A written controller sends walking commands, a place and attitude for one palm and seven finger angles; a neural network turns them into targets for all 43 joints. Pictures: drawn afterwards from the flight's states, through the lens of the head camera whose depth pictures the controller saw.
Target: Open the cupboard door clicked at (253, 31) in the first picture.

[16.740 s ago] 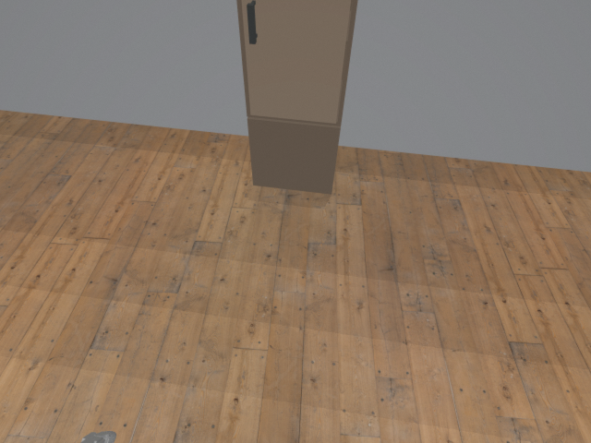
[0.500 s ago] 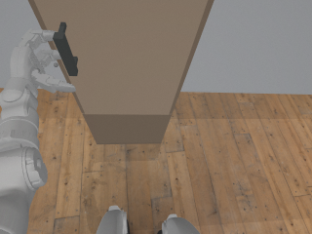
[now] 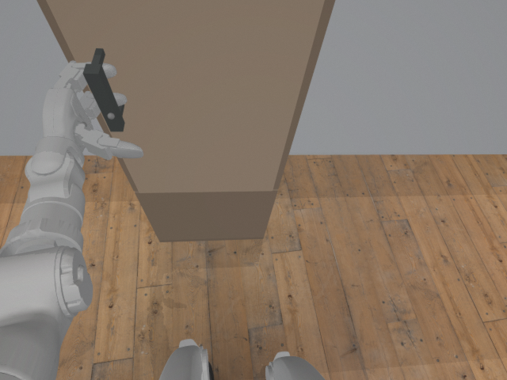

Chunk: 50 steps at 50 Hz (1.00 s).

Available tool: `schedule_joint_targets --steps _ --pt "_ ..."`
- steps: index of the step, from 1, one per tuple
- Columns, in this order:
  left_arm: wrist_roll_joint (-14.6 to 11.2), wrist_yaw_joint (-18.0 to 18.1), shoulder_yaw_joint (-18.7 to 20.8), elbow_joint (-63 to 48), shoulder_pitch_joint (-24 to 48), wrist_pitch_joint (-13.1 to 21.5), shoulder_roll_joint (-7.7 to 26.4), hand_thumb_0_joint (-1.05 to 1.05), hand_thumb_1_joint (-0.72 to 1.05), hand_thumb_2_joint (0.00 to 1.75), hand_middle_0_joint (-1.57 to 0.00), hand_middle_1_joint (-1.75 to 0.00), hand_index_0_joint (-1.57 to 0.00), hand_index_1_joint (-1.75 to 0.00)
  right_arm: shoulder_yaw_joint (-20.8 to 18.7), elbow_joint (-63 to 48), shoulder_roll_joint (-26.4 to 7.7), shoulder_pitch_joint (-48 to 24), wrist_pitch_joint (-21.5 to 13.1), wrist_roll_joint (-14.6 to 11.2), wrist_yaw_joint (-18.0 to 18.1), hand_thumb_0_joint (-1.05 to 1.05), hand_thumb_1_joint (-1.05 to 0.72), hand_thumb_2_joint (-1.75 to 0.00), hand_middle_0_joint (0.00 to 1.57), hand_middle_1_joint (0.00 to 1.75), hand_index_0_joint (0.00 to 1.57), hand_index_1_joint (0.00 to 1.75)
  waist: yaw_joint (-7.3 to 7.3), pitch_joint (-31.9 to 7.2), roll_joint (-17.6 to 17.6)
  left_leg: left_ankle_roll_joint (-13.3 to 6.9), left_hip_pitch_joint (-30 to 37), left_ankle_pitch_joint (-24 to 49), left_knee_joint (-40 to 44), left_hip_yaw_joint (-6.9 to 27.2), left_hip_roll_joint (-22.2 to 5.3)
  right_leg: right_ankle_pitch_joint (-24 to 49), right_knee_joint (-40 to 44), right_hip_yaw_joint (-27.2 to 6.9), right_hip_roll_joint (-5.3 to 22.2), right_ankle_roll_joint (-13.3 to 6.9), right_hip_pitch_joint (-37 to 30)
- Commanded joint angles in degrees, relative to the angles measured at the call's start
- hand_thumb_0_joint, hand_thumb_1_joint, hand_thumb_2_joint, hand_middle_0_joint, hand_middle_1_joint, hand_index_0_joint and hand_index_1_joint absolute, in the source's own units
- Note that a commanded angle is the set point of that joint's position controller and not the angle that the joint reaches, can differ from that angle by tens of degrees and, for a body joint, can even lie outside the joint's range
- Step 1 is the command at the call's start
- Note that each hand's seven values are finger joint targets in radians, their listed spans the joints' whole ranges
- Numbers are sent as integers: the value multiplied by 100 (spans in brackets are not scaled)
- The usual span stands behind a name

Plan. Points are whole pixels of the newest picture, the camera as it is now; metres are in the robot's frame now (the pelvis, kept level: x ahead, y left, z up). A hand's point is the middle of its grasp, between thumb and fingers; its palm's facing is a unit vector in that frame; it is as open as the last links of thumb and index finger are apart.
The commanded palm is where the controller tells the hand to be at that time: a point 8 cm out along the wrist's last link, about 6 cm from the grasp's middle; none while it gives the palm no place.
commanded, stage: slide the fingers in behind the handle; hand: left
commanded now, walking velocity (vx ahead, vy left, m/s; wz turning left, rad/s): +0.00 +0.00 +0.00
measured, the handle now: (108, 92) +0.55 +0.20 +0.09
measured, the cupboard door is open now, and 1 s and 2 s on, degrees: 0 0 34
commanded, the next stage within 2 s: close the thumb around the handle in 0.30 s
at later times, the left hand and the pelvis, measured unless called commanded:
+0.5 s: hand (110, 113) +0.51 +0.19 +0.09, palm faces +0.01 -1.00 +0.00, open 13.7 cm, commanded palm +0.49 +0.23 +0.09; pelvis +0.00 +0.00 +0.00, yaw +0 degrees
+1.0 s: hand (115, 113) +0.51 +0.18 +0.09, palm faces +0.00 -1.00 -0.01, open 6.0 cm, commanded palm +0.49 +0.23 +0.09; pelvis +0.00 +0.00 +0.00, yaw +0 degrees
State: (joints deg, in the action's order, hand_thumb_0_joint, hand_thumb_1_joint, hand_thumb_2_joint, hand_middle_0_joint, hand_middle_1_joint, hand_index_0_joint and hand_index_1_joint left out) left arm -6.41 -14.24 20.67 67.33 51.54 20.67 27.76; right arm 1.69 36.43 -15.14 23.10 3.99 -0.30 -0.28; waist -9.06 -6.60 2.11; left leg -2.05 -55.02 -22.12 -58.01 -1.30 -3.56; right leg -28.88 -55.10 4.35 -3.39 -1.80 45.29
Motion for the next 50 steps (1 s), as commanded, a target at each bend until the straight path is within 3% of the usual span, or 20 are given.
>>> schedule_joint_targets --steps 1,5,8,11,14,16,17,19,20,23,27,30,33,37,42,43,45,47,49,50 --pt "-24 79 300 -1224 2771 460 1589 0 -50 30 -30 -120 -30 -120 -379 -265 -1058 840 -128 12 107 0 -90 -90 20 30 20 30 -46 -2514 561 -42 2913 1709 428 497 157 1938 775 -305 -126 70 86" --pt "-21 43 204 -1033 2680 434 1493 0 -50 30 -30 -120 -30 -120 -360 -262 -1051 825 -121 0 113 0 -90 -90 20 30 20 30 -114 -2391 418 -63 2736 1605 409 455 162 1943 803 -326 -125 98 79" --pt "-27 3 270 -1114 2676 423 1601 0 -50 30 -30 -120 -30 -120 -368 -300 -1069 849 -122 -8 125 0 -90 -90 20 30 20 30 -62 -2500 559 -61 2812 1688 411 459 174 2003 768 -333 -126 66 23" --pt "-43 -25 35 -1078 2922 412 1372 0 -50 30 -30 -120 -30 -120 -365 -241 -1057 836 -128 -10 134 0 -90 -90 20 30 20 30 -191 -2339 570 -51 2823 1502 420 500 146 1759 815 -310 -125 87 278" --pt "-59 -24 98 -1042 2838 425 1406 0 -50 30 -30 -120 -30 -120 -374 -228 -1075 852 -147 -3 135 0 -90 -90 20 30 20 30 -154 -2462 577 -50 2879 1566 410 513 148 1770 792 -304 -125 76 274" --pt "-61 -38 -13 -899 2913 357 1321 0 -50 30 -30 -120 -30 -120 -359 -202 -1068 848 -150 -7 137 0 -90 -90 20 30 20 30 -226 -2235 503 -65 2667 1365 400 487 158 1656 846 -328 -118 97 314" --pt "-56 -19 140 -856 2913 321 1528 0 -50 30 -30 -120 -30 -120 -360 -192 -1100 875 -153 -6 147 0 -90 -90 20 30 20 30 -217 -2230 392 -80 2542 1311 389 470 157 1654 857 -350 -116 105 226" --pt "3 0 233 -952 3039 355 1720 0 -50 30 -30 -120 -30 -120 -354 -200 -1105 901 -160 0 167 0 -90 -90 20 30 20 30 -181 -2466 543 -76 2645 1465 365 495 157 1765 782 -364 -107 89 193" --pt "-1 -6 88 -1073 3110 379 1539 0 -50 30 -30 -120 -30 -120 -352 -213 -1073 893 -177 2 156 0 -90 -90 20 30 20 30 -187 -2514 714 -56 2803 1557 376 516 151 1783 762 -336 -111 80 273" --pt "-30 -4 173 -1156 2924 447 1512 0 -33 37 -31 -122 -31 -122 -374 -200 -1069 941 -182 25 134 0 -90 -90 20 30 20 30 -116 -2704 764 -40 3046 1841 339 545 141 1910 720 -289 -137 45 278" --pt "-36 6 39 -1020 3050 333 1416 0 -11 47 -33 -124 -33 -124 -375 -163 -1094 914 -161 1 141 0 -90 -90 20 30 20 30 -242 -2402 589 -53 2845 1493 387 536 129 1678 817 -290 -136 83 386" --pt "-12 42 126 -1145 3153 375 1516 0 6 54 -34 -126 -34 -126 -376 -147 -1092 950 -180 20 144 0 -90 -90 20 30 20 30 -189 -2624 723 -35 3021 1715 369 582 125 1787 745 -269 -132 64 379" --pt "-58 15 75 -1279 2891 413 1307 0 23 61 -35 -128 -35 -128 -397 -171 -1049 961 -183 31 121 0 -90 -90 20 30 20 30 -126 -2792 740 -31 3230 2119 340 565 136 2129 709 -249 -150 41 254" --pt "-71 33 -11 -1231 2673 365 1165 0 45 71 -37 -130 -37 -130 -403 -198 -1043 882 -135 10 92 0 -90 -90 20 30 20 30 -115 -2578 670 -21 3156 2010 386 533 143 2093 769 -234 -155 57 273" --pt "-32 121 166 -1141 2649 330 1397 0 73 83 -39 -133 -39 -133 -373 -259 -1055 856 -104 12 96 0 -90 -90 20 30 20 30 -111 -2387 417 -54 2805 1765 420 472 170 2050 796 -276 -143 92 94" --pt "-18 144 250 -1102 2713 371 1511 0 79 85 -39 -134 -39 -134 -367 -244 -1061 877 -105 17 109 0 -90 -90 20 30 20 30 -112 -2339 421 -63 2766 1773 395 471 175 2056 776 -291 -141 76 88" --pt "9 139 68 -1257 2856 433 1327 0 90 90 -40 -135 -40 -135 -373 -247 -1025 837 -112 13 100 0 -90 -90 20 30 20 30 -142 -2475 660 -38 2965 1865 380 487 165 2088 750 -292 -132 77 197" --pt "-22 121 241 -1272 2592 471 1469 0 90 90 -40 -135 -40 -135 -389 -276 -1052 851 -109 22 95 0 -90 -90 20 30 20 30 -29 -2706 607 -25 3055 2005 380 493 162 2182 732 -292 -145 61 50" --pt "-40 75 103 -1250 2741 484 1331 0 90 90 -40 -135 -40 -135 -373 -259 -1031 831 -103 11 94 0 -90 -90 20 30 20 30 -133 -2614 528 -43 2993 1998 371 483 164 2239 727 -289 -141 89 74" --pt "-41 52 209 -1132 2579 451 1432 0 90 90 -40 -135 -40 -135 -386 -260 -1042 832 -91 1 101 0 -90 -90 20 30 20 30 -67 -2531 519 -34 2915 1930 368 471 165 2197 736 -291 -141 82 44"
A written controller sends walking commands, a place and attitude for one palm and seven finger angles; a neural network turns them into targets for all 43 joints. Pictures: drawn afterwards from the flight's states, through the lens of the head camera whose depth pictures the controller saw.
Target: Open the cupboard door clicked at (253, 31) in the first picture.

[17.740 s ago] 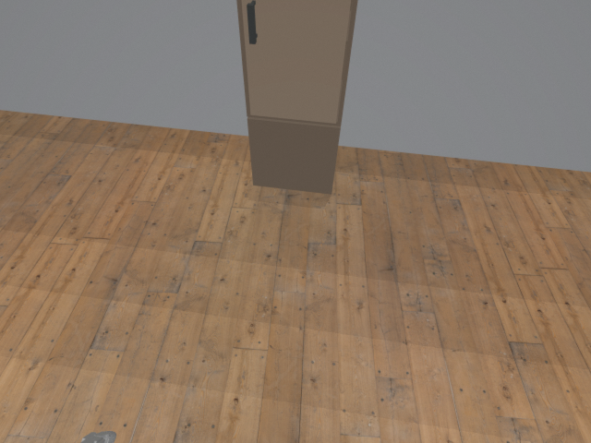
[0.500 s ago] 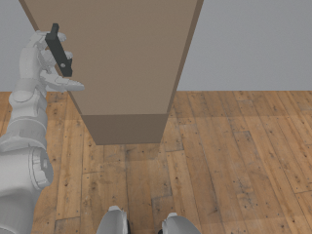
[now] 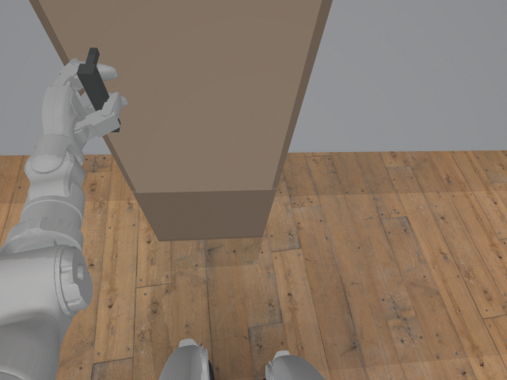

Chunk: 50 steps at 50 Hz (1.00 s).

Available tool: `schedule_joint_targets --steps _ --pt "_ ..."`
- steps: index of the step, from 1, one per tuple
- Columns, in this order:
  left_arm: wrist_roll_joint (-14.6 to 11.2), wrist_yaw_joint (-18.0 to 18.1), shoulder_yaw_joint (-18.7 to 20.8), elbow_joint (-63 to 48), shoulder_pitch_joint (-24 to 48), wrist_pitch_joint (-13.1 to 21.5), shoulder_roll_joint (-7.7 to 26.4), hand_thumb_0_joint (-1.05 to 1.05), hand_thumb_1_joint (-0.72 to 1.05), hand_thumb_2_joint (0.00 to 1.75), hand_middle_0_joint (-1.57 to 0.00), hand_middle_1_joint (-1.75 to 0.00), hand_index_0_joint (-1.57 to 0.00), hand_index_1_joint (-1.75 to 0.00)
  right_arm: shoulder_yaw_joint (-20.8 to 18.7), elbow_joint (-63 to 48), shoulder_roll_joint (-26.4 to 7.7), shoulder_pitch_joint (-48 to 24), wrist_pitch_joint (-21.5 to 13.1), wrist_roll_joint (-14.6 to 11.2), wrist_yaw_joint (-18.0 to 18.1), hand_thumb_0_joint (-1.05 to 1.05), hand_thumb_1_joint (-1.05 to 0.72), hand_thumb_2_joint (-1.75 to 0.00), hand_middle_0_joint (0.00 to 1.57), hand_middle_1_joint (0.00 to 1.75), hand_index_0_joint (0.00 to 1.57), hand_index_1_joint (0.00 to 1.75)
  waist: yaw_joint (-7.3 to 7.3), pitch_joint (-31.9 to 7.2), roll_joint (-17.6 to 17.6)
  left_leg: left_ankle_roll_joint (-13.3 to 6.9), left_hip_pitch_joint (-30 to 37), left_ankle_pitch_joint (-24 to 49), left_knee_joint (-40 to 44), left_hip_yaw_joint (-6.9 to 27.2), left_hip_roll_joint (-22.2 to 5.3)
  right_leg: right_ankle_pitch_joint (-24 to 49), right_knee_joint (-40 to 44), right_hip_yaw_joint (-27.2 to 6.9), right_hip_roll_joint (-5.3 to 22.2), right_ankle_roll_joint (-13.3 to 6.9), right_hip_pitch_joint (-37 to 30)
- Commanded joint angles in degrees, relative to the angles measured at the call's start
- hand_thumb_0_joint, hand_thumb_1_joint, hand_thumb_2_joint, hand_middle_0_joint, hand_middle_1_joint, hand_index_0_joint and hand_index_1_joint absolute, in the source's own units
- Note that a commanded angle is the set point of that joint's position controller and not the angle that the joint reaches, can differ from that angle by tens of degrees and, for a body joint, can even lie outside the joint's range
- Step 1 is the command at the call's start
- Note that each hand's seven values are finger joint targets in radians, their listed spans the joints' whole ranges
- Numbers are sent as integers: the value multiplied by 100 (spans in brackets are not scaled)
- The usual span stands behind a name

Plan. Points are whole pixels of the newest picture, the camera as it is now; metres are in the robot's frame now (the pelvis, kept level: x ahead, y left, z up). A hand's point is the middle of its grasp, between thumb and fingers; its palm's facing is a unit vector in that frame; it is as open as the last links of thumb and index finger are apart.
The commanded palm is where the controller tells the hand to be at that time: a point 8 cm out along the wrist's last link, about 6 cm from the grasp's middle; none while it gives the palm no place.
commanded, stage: close the thumb around the handle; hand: left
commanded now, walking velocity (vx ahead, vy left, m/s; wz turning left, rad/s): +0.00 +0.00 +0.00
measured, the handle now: (103, 92) +0.55 +0.20 +0.09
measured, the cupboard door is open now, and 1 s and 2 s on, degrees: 0 34 47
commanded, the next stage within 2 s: pull the door open along its arc in 0.10 s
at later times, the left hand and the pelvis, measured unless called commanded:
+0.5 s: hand (116, 127) +0.48 +0.17 +0.09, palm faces +0.00 -1.00 +0.00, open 5.6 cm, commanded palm +0.42 +0.22 +0.09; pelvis +0.00 +0.00 +0.01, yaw -1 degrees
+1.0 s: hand (172, 213) +0.33 +0.09 +0.10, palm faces +0.41 -0.91 +0.04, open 6.0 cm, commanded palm +0.27 +0.11 +0.09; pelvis +0.01 -0.01 +0.02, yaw +2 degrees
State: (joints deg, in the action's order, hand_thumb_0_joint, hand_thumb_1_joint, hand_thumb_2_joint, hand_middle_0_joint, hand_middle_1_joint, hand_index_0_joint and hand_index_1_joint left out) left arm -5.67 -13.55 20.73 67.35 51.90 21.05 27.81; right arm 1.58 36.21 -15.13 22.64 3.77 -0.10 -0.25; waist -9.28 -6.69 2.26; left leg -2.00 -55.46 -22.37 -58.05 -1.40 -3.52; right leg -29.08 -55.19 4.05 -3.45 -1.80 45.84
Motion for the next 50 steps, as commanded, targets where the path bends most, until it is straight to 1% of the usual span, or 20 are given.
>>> schedule_joint_targets --steps 1,4,6,10,11,13,15,16,19,26,31,32,33,34,36,39,41,43,45,50 --pt "-137 -6 326 -1164 2533 384 1583 0 90 90 -40 -135 -40 -135 -367 -259 -1073 882 -51 -18 105 0 -90 -90 20 30 20 30 -23 -2510 499 -44 2916 1940 404 479 163 2216 752 -265 -127 78 -60" --pt "-129 37 429 -1302 2520 392 1669 0 90 90 -40 -135 -40 -135 -361 -311 -1043 844 -49 -17 118 0 -90 -90 20 30 20 30 24 -2684 491 -57 2938 2016 393 440 177 2332 737 -290 -118 95 -191" --pt "-102 69 405 -1213 2483 368 1690 0 90 90 -40 -135 -40 -135 -339 -333 -1038 815 -36 -30 123 0 -90 -90 20 30 20 30 -7 -2401 435 -61 2715 1807 412 408 180 2221 784 -314 -115 107 -187" --pt "-120 53 484 -1295 2418 408 1771 0 90 90 -40 -135 -40 -135 -341 -374 -1035 809 -35 -26 133 0 -90 -90 20 30 20 30 39 -2565 410 -69 2687 1860 404 362 199 2396 770 -350 -111 117 -405" --pt "-131 46 289 -1371 2717 414 1582 0 90 90 -40 -135 -40 -135 -333 -354 -1009 789 -50 -36 126 0 -90 -90 20 30 20 30 -68 -2522 519 -74 2700 1784 393 365 198 2335 793 -369 -111 127 -295" --pt "-228 21 -105 -1344 2533 425 871 0 90 90 -40 -135 -40 -135 -353 -353 -932 788 -97 -28 80 0 -90 -90 20 30 20 30 -91 -2447 496 -59 2886 1751 415 411 197 2199 813 -297 -138 88 -109" --pt "-229 74 105 -1422 2152 427 1110 0 90 90 -40 -135 -40 -135 -401 -338 -1017 799 -86 -18 71 0 -90 -90 20 30 20 30 53 -2622 526 -27 3023 1906 447 420 176 2265 776 -274 -131 74 -149" --pt "-229 71 94 -1643 2128 456 1111 0 90 90 -40 -135 -40 -135 -403 -372 -1005 773 -87 -19 52 0 -90 -90 20 30 20 30 114 -2754 642 -21 3093 1955 457 407 188 2307 764 -281 -128 70 -228" --pt "-292 52 68 -1891 1571 457 959 0 90 90 -40 -135 -40 -135 -422 -450 -974 691 -68 -49 28 0 -90 -90 20 30 20 30 230 -2840 506 -27 3179 2153 503 362 205 2565 774 -261 -137 65 -460" --pt "-580 67 -283 -3158 -332 264 274 0 90 90 -40 -135 -40 -135 -448 -824 -870 306 -49 -157 -56 0 -90 -90 20 30 20 30 539 -2569 275 -33 3287 2349 760 231 252 3027 901 -215 -131 68 -1001" --pt "-744 168 -623 -4226 -1645 151 -282 0 90 90 -40 -135 -40 -135 -464 -1038 -786 -16 -158 -213 -89 0 -90 -90 20 30 20 30 634 -2147 43 -39 3298 2322 917 141 277 3257 999 -209 -87 107 -1234" --pt "-1163 1051 160 -4551 -1628 73 -549 0 90 90 -40 -135 -40 -135 -445 -1013 -584 -231 -237 -168 -79 0 -90 -90 20 30 20 30 1147 -2013 -115 27 3023 2255 1018 96 279 2976 1070 -111 -87 106 -1358" --pt "-952 1513 -318 -4612 -1944 1 -910 0 90 90 -40 -135 -40 -135 -418 -1012 -606 -273 -334 -131 -111 0 -90 -90 20 30 20 30 947 -1775 -72 43 3040 2162 1043 123 284 2837 1042 -74 -105 120 -1275" --pt "-784 1906 -393 -4737 -2088 -63 -1064 0 90 90 -40 -135 -40 -135 -427 -982 -588 -298 -374 -91 -158 0 -90 -90 20 30 20 30 918 -1708 -150 62 3015 2122 1040 139 268 2749 1000 -43 -83 129 -1200" --pt "-346 2593 -756 -5311 -2442 -96 -1441 0 90 90 -40 -135 -40 -135 -440 -1002 -532 -398 -393 24 -249 0 -90 -90 20 30 20 30 958 -1943 96 95 3238 2437 995 153 245 2820 865 -40 -42 102 -1193" --pt "161 3505 -1374 -6113 -3040 -221 -2149 0 90 90 -40 -135 -40 -135 -459 -1115 -414 -614 -373 166 -358 0 -90 -90 20 30 20 30 1008 -2138 14 111 3445 2739 962 157 228 2991 812 -27 3 87 -1365" --pt "444 3906 -1864 -6439 -3292 -371 -2575 0 90 90 -40 -135 -40 -135 -468 -1164 -392 -744 -314 215 -389 0 -90 -90 20 30 20 30 908 -1978 -204 113 3433 2582 979 173 210 2951 861 -19 32 84 -1401" --pt "711 4181 -2310 -6686 -3461 -538 -2864 0 90 90 -40 -135 -40 -135 -464 -1241 -389 -852 -241 261 -351 0 -90 -90 20 30 20 30 795 -1757 -412 89 3360 2295 1010 182 215 2840 966 -53 54 83 -1432" --pt "919 4296 -2852 -7087 -3635 -654 -3251 0 90 90 -40 -135 -40 -135 -455 -1344 -326 -1022 -170 267 -314 0 -90 -90 20 30 20 30 741 -1672 -371 94 3441 2154 1074 192 206 2771 1029 -67 97 65 -1456" --pt "1175 4401 -3615 -7499 -4199 -859 -3780 0 90 90 -40 -135 -40 -135 -374 -1488 -179 -1324 -104 246 -204 0 -90 -90 20 30 20 30 681 -1271 -441 83 3383 1727 1161 233 223 2516 1232 -103 186 33 -1513"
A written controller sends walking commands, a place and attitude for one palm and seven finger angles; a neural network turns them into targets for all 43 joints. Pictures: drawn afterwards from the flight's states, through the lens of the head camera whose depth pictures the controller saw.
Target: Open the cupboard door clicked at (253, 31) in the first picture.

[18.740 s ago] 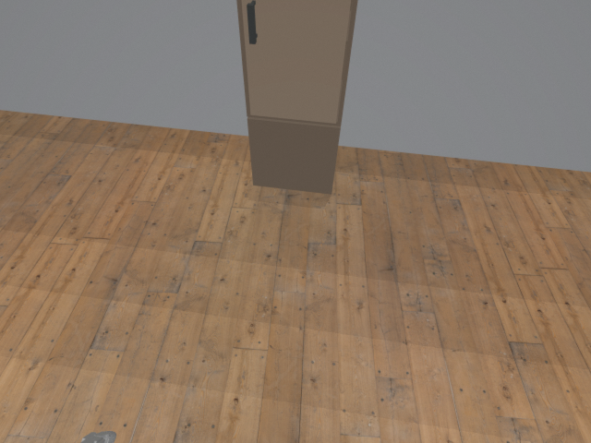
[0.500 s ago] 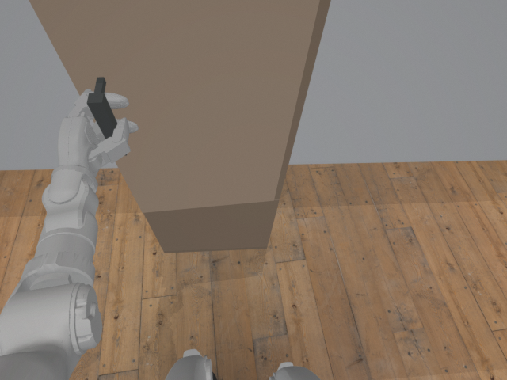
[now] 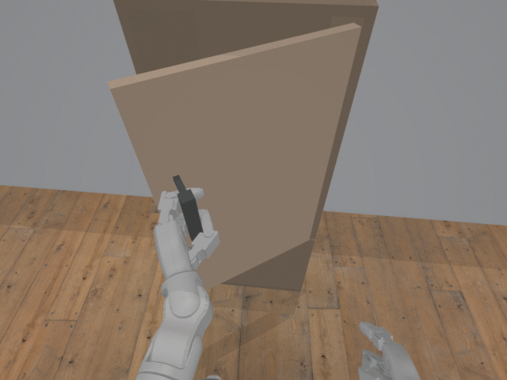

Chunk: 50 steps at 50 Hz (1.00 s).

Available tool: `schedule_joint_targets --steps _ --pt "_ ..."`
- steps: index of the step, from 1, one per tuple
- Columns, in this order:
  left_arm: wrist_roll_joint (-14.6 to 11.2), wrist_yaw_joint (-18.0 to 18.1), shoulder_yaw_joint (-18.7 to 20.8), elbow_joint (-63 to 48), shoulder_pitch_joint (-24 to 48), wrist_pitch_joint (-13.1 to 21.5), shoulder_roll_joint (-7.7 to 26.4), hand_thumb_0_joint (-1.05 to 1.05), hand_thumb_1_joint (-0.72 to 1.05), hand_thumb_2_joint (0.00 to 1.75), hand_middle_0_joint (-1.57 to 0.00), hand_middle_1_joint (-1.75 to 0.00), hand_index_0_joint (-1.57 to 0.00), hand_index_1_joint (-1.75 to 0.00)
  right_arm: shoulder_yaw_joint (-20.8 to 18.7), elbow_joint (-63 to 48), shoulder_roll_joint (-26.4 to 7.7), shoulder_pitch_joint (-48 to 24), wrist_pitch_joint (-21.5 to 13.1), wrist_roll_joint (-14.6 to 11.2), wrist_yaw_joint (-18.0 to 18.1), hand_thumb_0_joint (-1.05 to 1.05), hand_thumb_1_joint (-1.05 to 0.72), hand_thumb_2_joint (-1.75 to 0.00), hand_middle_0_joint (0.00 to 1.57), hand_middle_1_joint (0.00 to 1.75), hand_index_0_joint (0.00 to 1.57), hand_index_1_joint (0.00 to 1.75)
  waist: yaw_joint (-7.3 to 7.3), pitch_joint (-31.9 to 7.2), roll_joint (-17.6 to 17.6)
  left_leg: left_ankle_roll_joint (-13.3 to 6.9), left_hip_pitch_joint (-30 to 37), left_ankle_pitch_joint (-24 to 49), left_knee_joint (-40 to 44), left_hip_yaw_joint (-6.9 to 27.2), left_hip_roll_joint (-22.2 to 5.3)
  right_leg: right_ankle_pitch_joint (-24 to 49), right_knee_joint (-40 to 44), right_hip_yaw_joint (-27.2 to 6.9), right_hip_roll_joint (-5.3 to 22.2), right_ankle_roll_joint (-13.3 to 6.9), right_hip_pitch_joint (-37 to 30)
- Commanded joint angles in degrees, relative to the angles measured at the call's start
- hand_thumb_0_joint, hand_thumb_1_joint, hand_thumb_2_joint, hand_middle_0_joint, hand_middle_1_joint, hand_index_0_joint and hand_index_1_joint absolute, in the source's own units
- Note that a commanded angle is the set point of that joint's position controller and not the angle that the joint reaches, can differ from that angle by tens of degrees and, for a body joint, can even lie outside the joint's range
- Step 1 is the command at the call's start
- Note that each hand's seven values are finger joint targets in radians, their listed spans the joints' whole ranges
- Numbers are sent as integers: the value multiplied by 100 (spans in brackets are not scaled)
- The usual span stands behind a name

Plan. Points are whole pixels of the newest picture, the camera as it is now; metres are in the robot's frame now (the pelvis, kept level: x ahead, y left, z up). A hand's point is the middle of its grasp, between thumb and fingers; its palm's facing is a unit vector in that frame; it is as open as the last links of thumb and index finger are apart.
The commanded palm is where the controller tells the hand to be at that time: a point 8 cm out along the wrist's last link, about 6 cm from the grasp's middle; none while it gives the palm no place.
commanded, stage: pull the door open along its arc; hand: left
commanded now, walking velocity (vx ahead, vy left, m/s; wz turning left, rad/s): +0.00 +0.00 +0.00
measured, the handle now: (188, 211) +0.37 +0.13 +0.07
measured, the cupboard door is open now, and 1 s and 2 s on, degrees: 34 47 49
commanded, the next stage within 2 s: open thumb and fingers to let go in 0.22 s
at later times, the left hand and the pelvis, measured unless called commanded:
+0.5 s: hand (243, 263) +0.27 +0.03 +0.08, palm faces +0.35 -0.94 -0.01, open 6.3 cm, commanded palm +0.23 +0.08 +0.07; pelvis +0.00 -0.04 +0.00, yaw +2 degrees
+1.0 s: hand (239, 265) +0.27 +0.04 +0.08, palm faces +0.33 -0.94 +0.00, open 14.2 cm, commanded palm +0.23 +0.08 +0.07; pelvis +0.00 -0.04 +0.00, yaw +2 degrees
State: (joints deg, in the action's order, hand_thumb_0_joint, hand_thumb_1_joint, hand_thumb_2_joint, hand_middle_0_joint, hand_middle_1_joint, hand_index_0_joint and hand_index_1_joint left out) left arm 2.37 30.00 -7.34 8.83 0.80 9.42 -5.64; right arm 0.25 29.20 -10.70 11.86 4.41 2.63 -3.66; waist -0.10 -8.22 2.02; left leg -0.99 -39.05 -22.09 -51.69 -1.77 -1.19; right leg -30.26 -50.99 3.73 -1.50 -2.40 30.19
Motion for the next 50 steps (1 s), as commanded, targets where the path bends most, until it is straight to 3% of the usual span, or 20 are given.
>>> schedule_joint_targets --steps 1,3,6,7,11,15,16,19,22,26,30,36,38,42,45,50 --pt "441 68 -911 -1725 893 307 -483 0 90 90 -40 -135 -40 -135 -233 -793 -597 -310 -185 -26 150 0 -90 -90 20 30 20 30 -245 -1065 -340 -24 1747 1638 510 282 -6 2571 822 -89 4 85 110" --pt "495 54 -1107 -1694 392 259 -637 0 90 90 -40 -135 -40 -135 -189 -840 -539 -379 -232 -27 165 0 -90 -90 20 30 20 30 -229 -890 -504 -42 1659 1489 530 299 10 2488 908 -99 25 89 54" --pt "387 19 -1337 -2099 -138 235 -846 0 90 90 -40 -135 -40 -135 -149 -920 -466 -537 -311 -76 140 0 -90 -90 20 30 20 30 -134 -1042 -250 -24 1758 1457 544 302 47 2529 913 -103 52 74 -98" --pt "314 -14 -1381 -2160 -418 203 -900 0 90 90 -40 -135 -40 -135 -120 -954 -445 -559 -346 -87 132 0 -90 -90 20 30 20 30 -117 -998 -330 -22 1737 1428 551 295 65 2659 955 -114 79 105 -177" --pt "165 -122 -1239 -2479 -1300 94 -726 0 90 90 -40 -135 -40 -135 -60 -1027 -433 -677 -378 -101 129 0 -90 -90 20 30 20 30 -19 -750 -503 -2 1660 1312 579 267 104 2833 1124 -191 150 165 -371" --pt "219 83 -879 -2210 -354 118 -436 0 90 90 -40 -135 -40 -135 -18 -862 -458 -743 -412 0 227 0 -90 -90 20 30 20 30 -126 -420 -579 -3 1407 985 438 294 172 2502 1295 -440 277 249 -74" --pt "255 160 -713 -2105 257 182 -263 0 90 90 -40 -135 -40 -135 -12 -750 -468 -736 -414 19 268 0 -90 -90 20 30 20 30 -213 -363 -629 -5 1313 907 378 313 176 2394 1300 -519 319 277 63" --pt "196 108 -575 -1881 7 266 -204 0 69 81 -38 -133 -38 -133 -42 -738 -447 -729 -453 40 312 0 -90 -90 20 30 20 30 -47 -597 -749 7 1202 900 376 311 228 2569 1394 -768 428 336 -200" --pt "168 -2 -590 -1965 -9 362 -200 0 48 72 -37 -130 -37 -130 -88 -705 -457 -633 -454 32 326 0 -90 -90 20 30 20 30 -52 -881 -830 5 1237 1124 368 293 240 3341 1289 -837 486 393 -476" --pt "137 -170 -545 -2017 -143 428 -98 0 20 60 -35 -127 -35 -127 -110 -691 -484 -570 -405 10 330 0 -90 -90 20 30 20 30 -75 -835 -880 3 1184 1189 385 290 244 3849 1255 -883 544 446 -602" --pt "114 -263 -476 -2021 -229 503 5 0 -8 48 -33 -124 -33 -124 -113 -698 -504 -556 -385 14 348 0 -90 -90 20 30 20 30 -92 -753 -931 -5 1095 1139 372 302 248 3963 1266 -956 593 488 -608" --pt "63 -322 -492 -1944 -115 644 -16 0 -50 30 -30 -120 -30 -120 -130 -697 -528 -570 -397 0 375 0 -90 -90 20 30 20 30 -99 -740 -848 -18 1117 1010 361 320 229 3393 1270 -906 553 444 -398" --pt "16 -334 -381 -1933 -107 657 76 0 -50 30 -30 -120 -30 -120 -147 -691 -533 -547 -396 1 393 0 -90 -90 20 30 20 30 -84 -819 -1056 -23 1071 1047 353 336 240 3573 1270 -933 575 473 -526" --pt "42 -323 -439 -1948 -94 625 11 0 -50 30 -27 -100 -27 -100 -124 -705 -521 -556 -346 -16 405 0 -90 -90 20 30 20 30 -84 -827 -852 -19 1176 1128 384 294 233 3663 1211 -854 547 447 -477" --pt "83 -259 -547 -1867 9 582 -86 0 -50 30 -24 -85 -24 -85 -112 -719 -526 -594 -335 -14 396 0 -90 -90 20 30 20 30 -127 -722 -833 -34 1227 1042 403 297 209 3224 1199 -718 473 404 -249" --pt "176 -147 -589 -1872 5 549 -145 0 -50 30 -20 -60 -20 -60 -119 -763 -505 -611 -326 -4 382 0 -90 -90 20 30 20 30 -44 -913 -720 -30 1274 1087 409 276 209 3047 1107 -627 409 344 -247"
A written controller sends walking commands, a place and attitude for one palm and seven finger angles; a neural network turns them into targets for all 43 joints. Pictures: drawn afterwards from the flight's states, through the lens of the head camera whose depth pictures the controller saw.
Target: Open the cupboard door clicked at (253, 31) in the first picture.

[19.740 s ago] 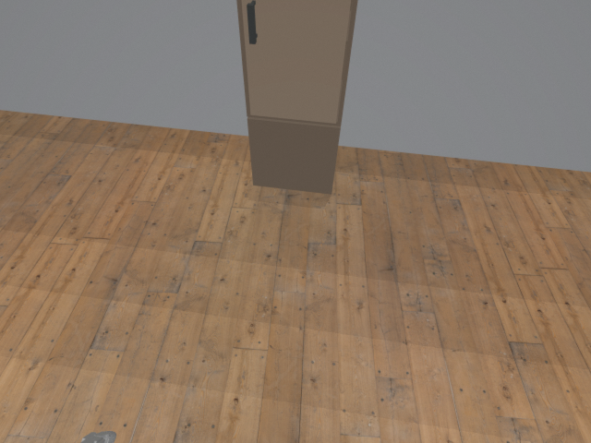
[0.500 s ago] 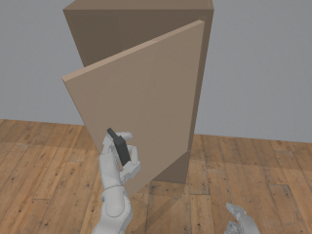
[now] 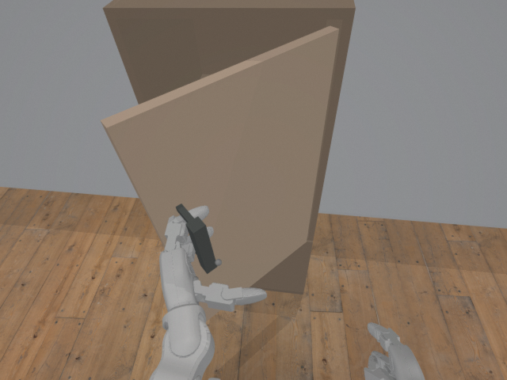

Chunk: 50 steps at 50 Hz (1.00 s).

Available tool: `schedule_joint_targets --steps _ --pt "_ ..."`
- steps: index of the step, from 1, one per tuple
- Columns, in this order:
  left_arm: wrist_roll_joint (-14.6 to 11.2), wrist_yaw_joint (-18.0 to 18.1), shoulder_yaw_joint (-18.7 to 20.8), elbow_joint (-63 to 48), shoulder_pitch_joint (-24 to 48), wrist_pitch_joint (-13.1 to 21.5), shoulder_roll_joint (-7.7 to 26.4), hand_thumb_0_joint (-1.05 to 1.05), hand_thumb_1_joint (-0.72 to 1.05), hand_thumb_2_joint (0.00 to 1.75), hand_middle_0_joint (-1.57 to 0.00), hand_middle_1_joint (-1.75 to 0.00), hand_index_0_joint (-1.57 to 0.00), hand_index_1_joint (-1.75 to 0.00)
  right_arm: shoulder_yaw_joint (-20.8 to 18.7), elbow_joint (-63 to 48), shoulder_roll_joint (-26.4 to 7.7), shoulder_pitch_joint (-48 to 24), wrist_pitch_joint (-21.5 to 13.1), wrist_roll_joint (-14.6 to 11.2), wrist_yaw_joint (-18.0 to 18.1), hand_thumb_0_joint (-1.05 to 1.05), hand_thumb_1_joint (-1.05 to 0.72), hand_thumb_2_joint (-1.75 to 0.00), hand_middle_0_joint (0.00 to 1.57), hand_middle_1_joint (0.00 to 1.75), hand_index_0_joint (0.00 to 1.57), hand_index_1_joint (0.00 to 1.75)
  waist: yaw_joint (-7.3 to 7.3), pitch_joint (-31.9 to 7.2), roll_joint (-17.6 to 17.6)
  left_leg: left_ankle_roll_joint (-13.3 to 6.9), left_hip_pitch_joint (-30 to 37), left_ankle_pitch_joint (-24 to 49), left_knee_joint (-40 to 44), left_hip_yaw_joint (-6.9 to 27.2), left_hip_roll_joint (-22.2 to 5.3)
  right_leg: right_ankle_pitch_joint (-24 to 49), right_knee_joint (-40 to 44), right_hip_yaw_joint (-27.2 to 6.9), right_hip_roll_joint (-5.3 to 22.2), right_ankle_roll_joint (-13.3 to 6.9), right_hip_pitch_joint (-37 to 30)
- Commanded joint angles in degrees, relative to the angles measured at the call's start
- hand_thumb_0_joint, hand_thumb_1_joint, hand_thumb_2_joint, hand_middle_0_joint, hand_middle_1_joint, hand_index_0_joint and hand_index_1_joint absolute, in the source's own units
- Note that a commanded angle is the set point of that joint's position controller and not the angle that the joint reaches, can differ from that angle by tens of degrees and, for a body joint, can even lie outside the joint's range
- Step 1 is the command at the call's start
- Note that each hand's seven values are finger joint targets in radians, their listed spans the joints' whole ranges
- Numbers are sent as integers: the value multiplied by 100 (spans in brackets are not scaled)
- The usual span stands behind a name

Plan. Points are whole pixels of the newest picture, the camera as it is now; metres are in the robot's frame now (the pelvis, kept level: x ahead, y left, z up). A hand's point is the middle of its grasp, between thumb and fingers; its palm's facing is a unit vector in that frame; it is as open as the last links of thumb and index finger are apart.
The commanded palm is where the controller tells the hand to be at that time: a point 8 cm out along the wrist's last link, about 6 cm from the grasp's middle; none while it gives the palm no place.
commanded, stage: open thumb and fingers to let go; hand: left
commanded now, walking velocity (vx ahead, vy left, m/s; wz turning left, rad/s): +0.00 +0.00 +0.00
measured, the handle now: (196, 238) +0.32 +0.11 +0.07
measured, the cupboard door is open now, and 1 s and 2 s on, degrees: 47 49 49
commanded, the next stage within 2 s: slide the hand sideways off the handle in 0.14 s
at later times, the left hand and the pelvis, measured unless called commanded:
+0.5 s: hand (210, 284) +0.24 +0.08 +0.07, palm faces -0.20 -0.98 +0.01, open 16.3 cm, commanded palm +0.23 +0.12 +0.07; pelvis -0.02 +0.03 +0.00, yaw -1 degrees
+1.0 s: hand (180, 307) +0.21 +0.11 +0.07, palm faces -0.16 -0.99 +0.00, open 16.1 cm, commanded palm +0.19 +0.18 +0.07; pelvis -0.01 +0.04 -0.01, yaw -2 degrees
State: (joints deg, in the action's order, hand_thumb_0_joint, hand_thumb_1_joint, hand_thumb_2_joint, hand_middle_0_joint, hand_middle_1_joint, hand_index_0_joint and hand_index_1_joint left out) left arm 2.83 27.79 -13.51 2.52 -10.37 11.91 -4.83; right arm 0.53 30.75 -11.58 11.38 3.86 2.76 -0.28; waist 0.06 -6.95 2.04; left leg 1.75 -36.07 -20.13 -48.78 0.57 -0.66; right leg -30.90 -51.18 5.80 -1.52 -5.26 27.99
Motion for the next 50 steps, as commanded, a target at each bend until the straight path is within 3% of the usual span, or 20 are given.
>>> schedule_joint_targets --steps 1,6,8,12,13,14,15,17,18,20,22,25,27,28,29,33,35,40,47,50 --pt "120 79 -21 -1254 1074 284 -281 0 -50 30 -19 -55 -19 -55 -140 -929 -414 -559 -273 -19 36 0 -90 -90 20 30 20 30 -68 -1038 -693 -305 1016 924 122 37 154 3180 1123 -808 404 629 -21" --pt "99 198 -55 -1221 1263 174 -349 0 -50 30 -15 -30 -15 -30 -113 -946 -408 -620 -267 -22 28 0 -90 -90 20 30 20 30 -87 -937 -687 -299 1046 833 134 51 127 2735 1104 -670 314 575 164" --pt "101 237 -28 -1190 1284 142 -344 0 -50 30 -15 -30 -15 -30 -117 -943 -408 -646 -272 -24 29 0 -90 -90 20 30 20 30 -69 -906 -775 -300 1039 818 146 67 120 2505 1124 -629 275 533 165" --pt "143 306 -192 -1164 1381 104 -538 0 -50 30 -15 -30 -15 -30 -103 -955 -398 -692 -311 -26 -7 0 -90 -90 20 30 20 30 -66 -875 -560 -294 1098 761 147 64 111 2199 1080 -544 213 487 355" --pt "601 -871 -1178 -1010 1467 397 139 0 -50 30 -15 -30 -15 -30 -65 -772 -652 -440 -291 -58 -79 0 -90 -90 20 30 20 30 -563 -348 -959 -403 952 817 157 109 167 2519 955 -663 204 534 672" --pt "372 -1528 -696 -1484 1606 654 574 0 -50 30 -15 -30 -15 -30 -171 -946 -606 -339 -291 -117 -49 0 -90 -90 20 30 20 30 -326 -878 -576 -417 1045 938 125 75 156 2668 851 -710 212 471 438" --pt "265 -2034 -682 -1609 1646 803 755 0 -50 30 -15 -30 -15 -30 -159 -992 -620 -341 -306 -139 -12 0 -90 -90 20 30 20 30 -303 -1145 -231 -429 1243 1036 90 50 162 2778 802 -732 227 425 370" --pt "-224 -2861 -732 -1532 1419 902 675 0 -50 30 -15 -30 -15 -30 -123 -1142 -594 -278 -403 -236 31 0 -90 -90 20 30 20 30 -357 -1132 -256 -437 1319 968 83 82 146 2721 836 -691 216 449 380" --pt "-499 -3079 -674 -1481 1404 838 603 0 -50 30 -15 -30 -15 -30 -100 -1199 -604 -274 -434 -297 43 0 -90 -90 20 30 20 30 -371 -1093 -286 -432 1340 859 151 104 123 2452 903 -651 184 427 371" --pt "-926 -3092 -418 -1285 1390 716 457 0 -50 30 -15 -30 -15 -30 -68 -1239 -603 -358 -551 -357 91 0 -90 -90 20 30 20 30 -323 -811 -564 -388 1217 471 229 146 100 1827 1049 -558 126 456 543" --pt "-1027 -2845 -138 -1180 1182 616 480 0 -50 30 -15 -30 -15 -30 -81 -1250 -631 -387 -616 -371 87 0 -90 -90 20 30 20 30 -211 -697 -694 -351 1192 304 337 156 81 1453 1100 -476 88 448 596" --pt "-843 -2499 43 -1398 779 588 633 0 -50 30 -15 -30 -15 -30 -108 -1337 -642 -353 -666 -340 15 0 -90 -90 20 30 20 30 -55 -837 -532 -343 1241 445 409 119 79 1509 980 -416 73 411 513" --pt "-649 -2362 -13 -1567 767 630 678 0 -50 30 -15 -30 -15 -30 -111 -1373 -633 -274 -677 -314 -38 0 -90 -90 20 30 20 30 -97 -773 -514 -348 1212 460 401 130 64 1499 907 -387 60 397 588" --pt "-576 -2308 163 -1559 489 643 881 0 -50 30 -15 -30 -15 -30 -129 -1390 -657 -271 -670 -295 -48 0 -90 -90 20 30 20 30 -19 -790 -541 -350 1145 504 392 121 60 1519 882 -406 59 380 509" --pt "-520 -2295 89 -1672 413 672 827 0 -50 30 -15 -30 -15 -30 -119 -1440 -626 -292 -661 -291 -73 0 -90 -90 20 30 20 30 -27 -793 -419 -354 1160 534 379 82 64 1572 866 -426 68 379 541" --pt "-493 -2332 236 -1905 69 705 1007 0 -50 30 -15 -30 -15 -30 -116 -1512 -639 -264 -632 -283 -82 0 -90 -90 20 30 20 30 -17 -709 -365 -346 1041 436 356 74 45 1446 832 -434 37 361 562" --pt "-550 -2383 234 -2024 85 708 1005 0 -50 30 -15 -30 -15 -30 -108 -1529 -629 -263 -643 -296 -65 0 -90 -90 20 30 20 30 -87 -628 -319 -342 1041 368 323 72 39 1409 840 -435 30 381 674" --pt "-761 -2526 422 -2274 -324 714 1129 0 -50 30 -15 -30 -15 -30 -103 -1553 -644 -240 -718 -317 -10 0 -90 -90 20 30 20 30 -78 -644 -347 -333 986 329 294 95 39 1392 827 -419 -1 395 649" --pt "-913 -2713 719 -2583 -917 715 1321 0 -50 30 -15 -30 -15 -30 -125 -1595 -644 -171 -790 -332 20 0 -90 -90 20 30 20 30 -50 -800 -298 -333 997 644 176 70 53 1850 714 -415 -10 416 568" --pt "-972 -2827 865 -2714 -1494 752 1419 0 -50 30 -15 -30 -15 -30 -141 -1650 -636 -124 -805 -348 10 0 -90 -90 20 30 20 30 22 -839 -276 -327 932 871 112 31 67 2216 627 -438 -6 426 434"
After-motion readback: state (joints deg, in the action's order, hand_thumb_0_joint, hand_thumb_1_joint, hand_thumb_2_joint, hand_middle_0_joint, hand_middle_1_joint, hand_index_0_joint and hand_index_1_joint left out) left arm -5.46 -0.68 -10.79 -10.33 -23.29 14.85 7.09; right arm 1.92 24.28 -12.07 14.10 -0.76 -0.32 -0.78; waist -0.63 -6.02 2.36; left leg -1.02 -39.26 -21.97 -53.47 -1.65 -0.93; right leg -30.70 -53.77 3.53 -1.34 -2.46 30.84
